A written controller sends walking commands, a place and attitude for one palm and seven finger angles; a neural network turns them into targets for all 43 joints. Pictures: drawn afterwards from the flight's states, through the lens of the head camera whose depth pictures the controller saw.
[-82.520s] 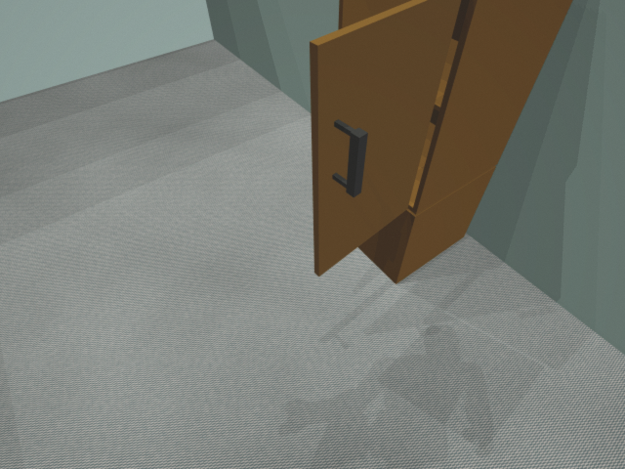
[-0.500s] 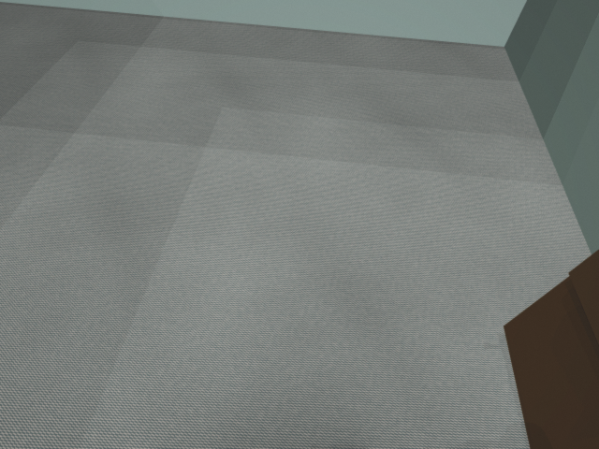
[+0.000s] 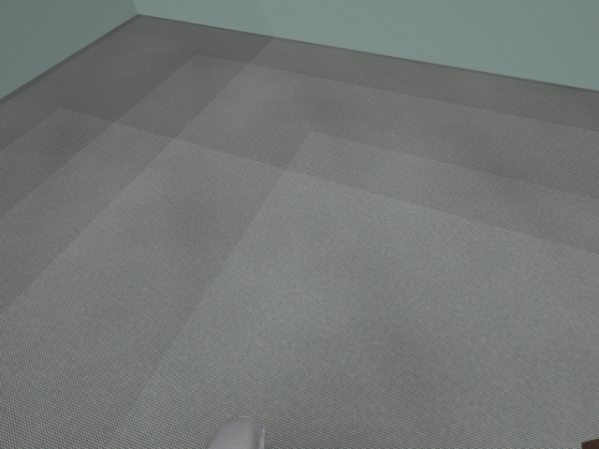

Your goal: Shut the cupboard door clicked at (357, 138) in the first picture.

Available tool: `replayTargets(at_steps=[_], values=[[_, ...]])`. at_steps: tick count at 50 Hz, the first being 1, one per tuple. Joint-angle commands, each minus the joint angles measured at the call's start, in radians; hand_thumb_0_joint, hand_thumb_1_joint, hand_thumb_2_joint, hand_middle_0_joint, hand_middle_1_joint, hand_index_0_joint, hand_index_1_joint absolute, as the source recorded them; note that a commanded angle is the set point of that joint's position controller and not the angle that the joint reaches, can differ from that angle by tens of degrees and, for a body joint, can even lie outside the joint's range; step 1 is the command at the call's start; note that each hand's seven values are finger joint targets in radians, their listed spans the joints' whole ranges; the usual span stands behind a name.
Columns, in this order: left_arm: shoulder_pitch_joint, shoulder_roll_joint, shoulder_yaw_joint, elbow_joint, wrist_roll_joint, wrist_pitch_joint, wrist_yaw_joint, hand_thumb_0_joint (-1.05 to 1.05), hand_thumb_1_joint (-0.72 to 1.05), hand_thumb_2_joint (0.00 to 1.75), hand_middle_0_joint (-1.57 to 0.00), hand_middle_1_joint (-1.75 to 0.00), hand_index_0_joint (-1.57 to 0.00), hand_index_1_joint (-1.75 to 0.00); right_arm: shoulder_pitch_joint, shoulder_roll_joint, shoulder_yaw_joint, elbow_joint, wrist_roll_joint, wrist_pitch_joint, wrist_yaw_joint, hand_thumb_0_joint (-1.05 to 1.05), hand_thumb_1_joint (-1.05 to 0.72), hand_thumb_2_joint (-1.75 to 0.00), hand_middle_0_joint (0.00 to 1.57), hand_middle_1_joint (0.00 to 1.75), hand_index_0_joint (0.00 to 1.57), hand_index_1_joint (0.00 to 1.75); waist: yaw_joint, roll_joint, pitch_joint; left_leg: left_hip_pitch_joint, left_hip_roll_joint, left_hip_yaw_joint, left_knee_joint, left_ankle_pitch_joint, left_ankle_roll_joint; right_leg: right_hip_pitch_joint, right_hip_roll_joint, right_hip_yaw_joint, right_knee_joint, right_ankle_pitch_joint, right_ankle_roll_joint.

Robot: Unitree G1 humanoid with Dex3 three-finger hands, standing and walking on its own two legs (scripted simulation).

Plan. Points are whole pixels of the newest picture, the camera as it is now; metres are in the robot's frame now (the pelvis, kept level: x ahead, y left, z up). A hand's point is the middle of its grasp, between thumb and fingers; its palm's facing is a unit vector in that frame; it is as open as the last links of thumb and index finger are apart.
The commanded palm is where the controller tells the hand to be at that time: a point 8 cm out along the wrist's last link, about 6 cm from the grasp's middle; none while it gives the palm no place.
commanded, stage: walk to a spot facing it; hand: left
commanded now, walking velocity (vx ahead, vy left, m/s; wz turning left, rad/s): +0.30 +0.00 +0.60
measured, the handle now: out of the picture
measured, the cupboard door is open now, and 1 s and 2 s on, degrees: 3 3 3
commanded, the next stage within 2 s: turn to face it in 0.52 s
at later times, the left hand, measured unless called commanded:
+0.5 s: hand (129, 425) +0.18 +0.29 -0.17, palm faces +0.31 -0.93 -0.21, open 7.4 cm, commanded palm none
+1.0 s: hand (173, 318) +0.36 +0.26 -0.17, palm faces +0.28 -0.93 -0.22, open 7.1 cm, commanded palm none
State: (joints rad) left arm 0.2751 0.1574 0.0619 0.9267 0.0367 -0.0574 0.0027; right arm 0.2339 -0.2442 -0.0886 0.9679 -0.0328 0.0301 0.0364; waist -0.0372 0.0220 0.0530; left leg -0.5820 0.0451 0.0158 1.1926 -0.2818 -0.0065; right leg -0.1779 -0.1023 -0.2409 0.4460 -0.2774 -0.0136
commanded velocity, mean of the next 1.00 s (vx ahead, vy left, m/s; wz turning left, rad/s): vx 0.17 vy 0.00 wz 0.04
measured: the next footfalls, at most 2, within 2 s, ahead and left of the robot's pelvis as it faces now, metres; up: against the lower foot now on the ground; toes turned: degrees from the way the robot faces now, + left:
left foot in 0.26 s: +0.21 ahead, +0.14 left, +0.00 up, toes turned +16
right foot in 0.76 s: +0.43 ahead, -0.01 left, +0.00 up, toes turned +15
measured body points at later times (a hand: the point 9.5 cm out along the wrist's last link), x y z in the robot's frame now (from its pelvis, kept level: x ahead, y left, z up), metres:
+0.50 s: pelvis +0.17 +0.07 -0.01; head +0.21 +0.10 +0.44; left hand +0.17 +0.34 -0.15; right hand +0.31 -0.14 -0.14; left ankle +0.18 +0.13 -0.74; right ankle +0.24 -0.10 -0.66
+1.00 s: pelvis +0.34 +0.06 +0.00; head +0.38 +0.06 +0.44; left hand +0.35 +0.31 -0.15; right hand +0.42 -0.16 -0.16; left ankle +0.27 +0.18 -0.68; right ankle +0.39 -0.02 -0.74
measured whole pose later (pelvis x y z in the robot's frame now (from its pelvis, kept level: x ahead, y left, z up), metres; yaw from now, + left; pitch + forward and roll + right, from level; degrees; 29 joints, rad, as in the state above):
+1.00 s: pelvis +0.34 +0.06 +0.00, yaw +14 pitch +1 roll +0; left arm 0.19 0.15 0.07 0.96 0.02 -0.01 0.02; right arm 0.24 -0.17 -0.05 1.01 -0.02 0.02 -0.03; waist -0.02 0.01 0.08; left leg -0.45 0.04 0.02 0.99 -0.43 -0.05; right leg -0.29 0.04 -0.01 0.43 -0.17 -0.05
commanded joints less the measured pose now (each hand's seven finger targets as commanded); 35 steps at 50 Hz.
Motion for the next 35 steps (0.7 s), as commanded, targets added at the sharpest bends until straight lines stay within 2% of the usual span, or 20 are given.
replayTargets(at_steps=[1,4,7,9,10,11,12,13,14,15,16,17,18,19,20,23,24,30,33,35], values=[[0.13,0.146,0.031,-0.002,-0.004,-0.031,0.014,0.0,0.9,0.9,-0.2,-0.3,-0.2,-0.3,-0.118,0.024,0.019,-0.111,0.005,-0.022,0.018,0.0,-0.9,-0.9,0.2,0.3,0.2,0.3,0.053,-0.153,0.001,-0.152,0.034,0.03,-0.13,0.047,0.001,0.194,-0.244,0.068,-0.198,0.42,-0.055],[0.167,0.155,0.03,0.021,-0.003,-0.031,0.016,0.0,0.9,0.9,-0.2,-0.3,-0.2,-0.3,-0.205,0.026,0.029,-0.142,0.006,-0.027,0.028,0.0,-0.9,-0.9,0.2,0.3,0.2,0.3,0.074,-0.158,0.019,-0.14,0.035,0.064,-0.285,0.052,0.014,0.251,-0.257,0.026,-0.178,0.49,-0.055],[0.17,0.178,0.032,0.023,-0.003,-0.024,0.017,0.0,0.9,0.9,-0.2,-0.3,-0.2,-0.3,-0.259,0.012,0.033,-0.172,0.005,-0.032,0.033,0.0,-0.9,-0.9,0.2,0.3,0.2,0.3,0.078,-0.15,0.035,-0.055,0.025,0.097,-0.421,0.034,0.042,0.241,-0.296,0.003,-0.154,0.513,-0.058],[0.139,0.206,0.041,0.017,-0.001,-0.02,0.016,0.0,0.9,0.9,-0.2,-0.3,-0.2,-0.3,-0.202,-0.017,0.025,-0.173,0.004,-0.039,0.028,0.0,-0.9,-0.9,0.2,0.3,0.2,0.3,0.04,-0.167,-0.001,0.083,-0.007,0.12,-0.49,-0.034,0.073,0.225,-0.317,-0.02,-0.049,0.634,-0.056],[0.125,0.229,0.044,0.014,-0.005,-0.018,0.013,0.0,0.9,0.9,-0.2,-0.3,-0.2,-0.3,-0.138,-0.032,0.018,-0.158,0.002,-0.042,0.022,0.0,-0.9,-0.9,0.2,0.3,0.2,0.3,0.007,-0.155,-0.038,0.207,-0.06,0.168,-0.519,-0.038,0.087,0.194,-0.302,-0.06,0.048,0.714,-0.047],[0.12,0.24,0.046,0.011,-0.013,-0.012,0.009,0.0,0.9,0.9,-0.2,-0.3,-0.2,-0.3,-0.029,-0.065,0.009,-0.132,-0.005,-0.045,0.015,0.0,-0.9,-0.9,0.2,0.3,0.2,0.3,-0.05,-0.113,-0.096,0.411,-0.093,0.174,-0.592,0.019,0.099,0.096,-0.267,-0.099,0.224,0.665,-0.021],[0.112,0.217,0.046,-0.01,-0.015,-0.01,-0.002,0.0,0.9,0.9,-0.2,-0.3,-0.2,-0.3,0.121,-0.157,-0.016,-0.102,-0.009,-0.049,0.001,0.0,-0.9,-0.9,0.2,0.3,0.2,0.3,-0.129,0.022,-0.201,0.678,0.009,-0.001,-0.673,-0.005,0.149,-0.1,-0.211,-0.095,0.512,0.415,0.017],[0.077,0.164,0.035,-0.075,-0.024,-0.005,-0.02,0.0,0.9,0.9,-0.2,-0.3,-0.2,-0.3,0.216,-0.3,-0.049,-0.086,-0.011,-0.055,-0.013,0.0,-0.9,-0.9,0.2,0.3,0.2,0.3,-0.148,0.278,-0.263,0.861,0.327,-0.533,-0.79,0.091,0.284,-0.467,-0.034,-0.023,0.846,-0.298,0.073],[-0.072,0.189,0.021,-0.15,-0.022,0.001,-0.013,0.0,0.9,0.9,-0.2,-0.3,-0.2,-0.3,0.267,-0.331,-0.048,-0.075,0.012,-0.05,-0.03,0.0,-0.9,-0.9,0.2,0.3,0.2,0.3,-0.167,0.064,-0.224,0.817,0.395,-0.646,-0.86,0.19,0.318,-0.57,-0.025,0.152,0.93,-0.294,0.059],[-0.052,0.151,0.031,-0.141,-0.021,-0.001,-0.002,0.0,0.9,0.9,-0.2,-0.3,-0.2,-0.3,0.181,-0.3,-0.036,-0.097,0.008,-0.059,-0.04,0.0,-0.9,-0.9,0.2,0.3,0.2,0.3,-0.101,0.015,-0.211,0.696,0.386,-0.547,-0.872,0.062,0.289,-0.562,-0.049,0.199,0.955,-0.241,0.053],[-0.024,0.141,0.031,-0.109,-0.014,0.006,-0.002,0.0,0.9,0.9,-0.2,-0.3,-0.2,-0.3,0.084,-0.242,-0.02,-0.13,0.01,-0.067,-0.044,0.0,-0.9,-0.9,0.2,0.3,0.2,0.3,-0.068,0.089,-0.163,0.566,0.32,-0.461,-0.9,-0.047,0.246,-0.531,-0.08,0.227,0.92,-0.169,0.052],[0.0,0.146,0.038,-0.084,-0.006,0.016,-0.008,0.0,0.9,0.9,-0.2,-0.3,-0.2,-0.3,0.011,-0.184,-0.002,-0.145,0.009,-0.07,-0.045,0.0,-0.9,-0.9,0.2,0.3,0.2,0.3,-0.03,0.12,-0.096,0.423,0.265,-0.395,-0.936,-0.109,0.212,-0.477,-0.089,0.242,0.868,-0.113,0.053],[0.032,0.136,0.039,-0.064,0.001,0.026,-0.014,0.0,0.9,0.9,-0.2,-0.3,-0.2,-0.3,-0.021,-0.149,0.012,-0.146,0.007,-0.076,-0.047,0.0,-0.9,-0.9,0.2,0.3,0.2,0.3,0.003,0.093,-0.054,0.35,0.221,-0.342,-0.951,-0.072,0.195,-0.438,-0.083,0.242,0.816,-0.073,0.056],[0.064,0.13,0.037,-0.05,0.003,0.03,-0.018,0.0,0.9,0.9,-0.2,-0.3,-0.2,-0.3,-0.032,-0.138,0.016,-0.139,0.007,-0.083,-0.048,0.0,-0.9,-0.9,0.2,0.3,0.2,0.3,0.026,0.103,-0.067,0.34,0.198,-0.301,-0.952,-0.038,0.192,-0.41,-0.076,0.235,0.781,-0.044,0.062],[0.07,0.125,0.037,-0.045,0.005,0.035,-0.019,0.0,0.9,0.9,-0.2,-0.3,-0.2,-0.3,-0.019,-0.126,0.018,-0.132,0.008,-0.087,-0.048,0.0,-0.9,-0.9,0.2,0.3,0.2,0.3,0.031,0.081,-0.074,0.336,0.176,-0.277,-0.959,0.007,0.195,-0.406,-0.064,0.23,0.752,-0.013,0.068],[0.003,0.124,0.035,-0.068,0.001,0.042,-0.02,0.0,0.9,0.9,-0.2,-0.3,-0.2,-0.3,0.024,-0.117,0.016,-0.102,0.012,-0.09,-0.048,0.0,-0.9,-0.9,0.2,0.3,0.2,0.3,0.029,0.033,-0.044,0.348,0.162,-0.275,-0.986,0.051,0.209,-0.438,-0.051,0.233,0.657,0.054,0.081],[-0.023,0.127,0.035,-0.081,0.0,0.04,-0.022,0.0,0.9,0.9,-0.2,-0.3,-0.2,-0.3,0.04,-0.114,0.017,-0.092,0.013,-0.093,-0.05,0.0,-0.9,-0.9,0.2,0.3,0.2,0.3,0.027,0.042,-0.042,0.371,0.163,-0.29,-0.99,0.071,0.215,-0.453,-0.047,0.235,0.62,0.068,0.085],[-0.194,0.119,0.021,-0.14,-0.009,0.035,-0.024,0.0,0.9,0.9,-0.2,-0.3,-0.2,-0.3,0.135,-0.087,0.015,-0.037,0.012,-0.093,-0.051,0.0,-0.9,-0.9,0.2,0.3,0.2,0.3,-0.003,0.054,-0.02,0.454,0.147,-0.271,-0.959,0.29,0.224,-0.432,-0.005,0.229,0.381,0.118,0.09],[-0.197,0.091,0.002,-0.125,-0.012,0.031,-0.016,0.0,0.9,0.9,-0.2,-0.3,-0.2,-0.3,0.169,-0.059,0.023,0.003,0.009,-0.091,-0.063,0.0,-0.9,-0.9,0.2,0.3,0.2,0.3,-0.004,0.058,-0.039,0.502,0.143,-0.215,-0.886,0.489,0.202,-0.319,0.033,0.203,0.246,0.109,0.06],[-0.159,0.081,-0.009,-0.096,-0.013,0.027,-0.01,0.0,0.9,0.9,-0.2,-0.3,-0.2,-0.3,0.185,-0.041,0.029,0.034,0.009,-0.087,-0.073,0.0,-0.9,-0.9,0.2,0.3,0.2,0.3,0.011,0.07,-0.045,0.503,0.135,-0.175,-0.815,0.586,0.167,-0.192,0.066,0.184,0.133,0.133,0.033]])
